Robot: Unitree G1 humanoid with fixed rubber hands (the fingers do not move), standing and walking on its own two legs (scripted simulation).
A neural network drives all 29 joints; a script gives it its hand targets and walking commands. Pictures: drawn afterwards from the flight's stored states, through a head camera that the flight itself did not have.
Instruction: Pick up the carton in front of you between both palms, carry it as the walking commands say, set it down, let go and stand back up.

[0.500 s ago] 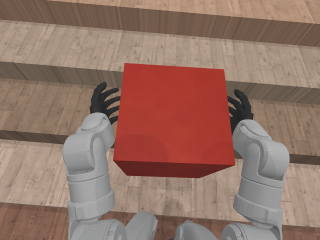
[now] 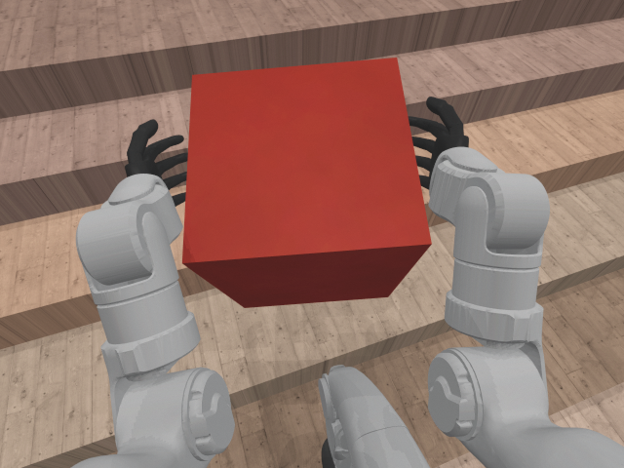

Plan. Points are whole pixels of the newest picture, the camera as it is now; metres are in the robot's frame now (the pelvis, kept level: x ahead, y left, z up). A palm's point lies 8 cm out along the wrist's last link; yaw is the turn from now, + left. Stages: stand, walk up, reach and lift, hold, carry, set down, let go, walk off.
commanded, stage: carry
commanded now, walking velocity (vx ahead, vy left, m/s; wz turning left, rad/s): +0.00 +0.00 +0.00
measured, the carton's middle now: (307, 205) +0.39 -0.06 +0.12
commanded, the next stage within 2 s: none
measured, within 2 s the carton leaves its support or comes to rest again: neither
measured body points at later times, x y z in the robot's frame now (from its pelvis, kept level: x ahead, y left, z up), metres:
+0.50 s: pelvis +0.22 -0.01 +0.12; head +0.25 -0.02 +0.57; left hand +0.57 +0.18 +0.25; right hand +0.60 -0.12 +0.25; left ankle +0.21 +0.07 -0.61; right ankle +0.19 -0.11 -0.60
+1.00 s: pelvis +0.30 -0.01 +0.12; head +0.28 -0.01 +0.57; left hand +0.62 +0.17 +0.22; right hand +0.65 -0.13 +0.23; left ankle +0.23 +0.10 -0.61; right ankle +0.26 -0.10 -0.61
